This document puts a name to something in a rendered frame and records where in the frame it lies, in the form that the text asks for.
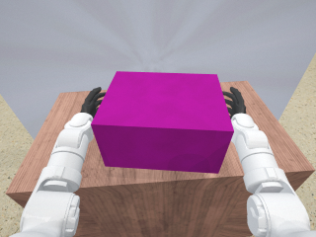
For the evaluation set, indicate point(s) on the robot right upper arm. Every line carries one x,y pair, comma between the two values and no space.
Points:
277,215

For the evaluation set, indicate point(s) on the carton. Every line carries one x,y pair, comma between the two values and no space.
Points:
163,121

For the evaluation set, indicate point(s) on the right robot forearm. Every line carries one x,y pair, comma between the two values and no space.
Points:
261,172

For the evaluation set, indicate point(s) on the left robot forearm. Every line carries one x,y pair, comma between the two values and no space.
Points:
63,170

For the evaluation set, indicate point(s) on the pedestal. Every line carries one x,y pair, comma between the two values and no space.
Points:
133,202

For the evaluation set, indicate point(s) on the robot left upper arm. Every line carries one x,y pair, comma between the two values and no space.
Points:
51,214

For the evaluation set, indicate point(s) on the robot left hand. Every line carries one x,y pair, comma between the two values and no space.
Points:
91,102

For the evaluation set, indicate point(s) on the robot right hand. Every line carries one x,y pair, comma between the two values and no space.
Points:
237,104

